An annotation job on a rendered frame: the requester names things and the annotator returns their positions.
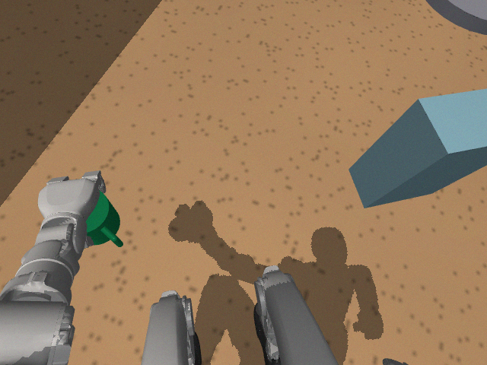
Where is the left robot hand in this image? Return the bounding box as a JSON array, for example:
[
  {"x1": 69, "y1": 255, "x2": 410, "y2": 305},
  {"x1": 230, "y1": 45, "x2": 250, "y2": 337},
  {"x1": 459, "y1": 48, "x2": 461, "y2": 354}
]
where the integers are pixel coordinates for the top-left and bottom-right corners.
[{"x1": 38, "y1": 170, "x2": 106, "y2": 248}]

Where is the left robot arm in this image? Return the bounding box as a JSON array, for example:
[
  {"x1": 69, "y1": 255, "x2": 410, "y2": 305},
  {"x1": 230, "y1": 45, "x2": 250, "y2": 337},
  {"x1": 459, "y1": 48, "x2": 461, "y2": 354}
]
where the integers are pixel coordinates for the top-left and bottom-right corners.
[{"x1": 0, "y1": 212, "x2": 87, "y2": 365}]

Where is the right robot foot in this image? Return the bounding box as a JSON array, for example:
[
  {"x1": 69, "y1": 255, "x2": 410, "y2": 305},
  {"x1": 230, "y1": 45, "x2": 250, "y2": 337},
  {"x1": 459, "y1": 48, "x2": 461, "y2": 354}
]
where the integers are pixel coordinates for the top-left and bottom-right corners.
[{"x1": 253, "y1": 303, "x2": 281, "y2": 365}]

